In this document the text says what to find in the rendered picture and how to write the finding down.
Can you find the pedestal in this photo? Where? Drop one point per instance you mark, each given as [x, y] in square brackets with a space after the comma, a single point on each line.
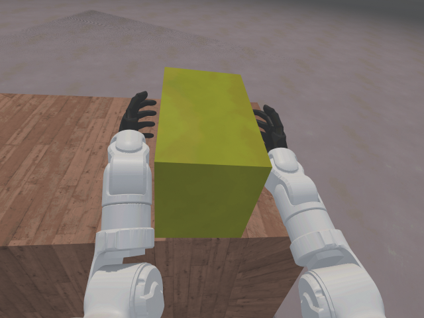
[53, 153]

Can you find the left robot upper arm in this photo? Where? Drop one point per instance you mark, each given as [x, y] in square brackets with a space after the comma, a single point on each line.
[132, 290]

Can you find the right robot upper arm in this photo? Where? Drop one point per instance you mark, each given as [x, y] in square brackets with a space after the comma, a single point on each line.
[341, 291]

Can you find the robot left forearm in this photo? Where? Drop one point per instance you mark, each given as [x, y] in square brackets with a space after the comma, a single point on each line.
[126, 200]

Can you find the robot right forearm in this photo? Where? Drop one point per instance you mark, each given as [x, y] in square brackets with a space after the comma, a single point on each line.
[315, 243]

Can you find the right robot hand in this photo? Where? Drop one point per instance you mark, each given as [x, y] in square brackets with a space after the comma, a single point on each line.
[274, 136]

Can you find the left robot hand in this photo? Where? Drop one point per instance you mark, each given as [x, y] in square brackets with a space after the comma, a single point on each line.
[132, 114]

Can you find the carton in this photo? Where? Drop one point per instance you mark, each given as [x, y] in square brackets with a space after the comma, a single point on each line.
[211, 163]

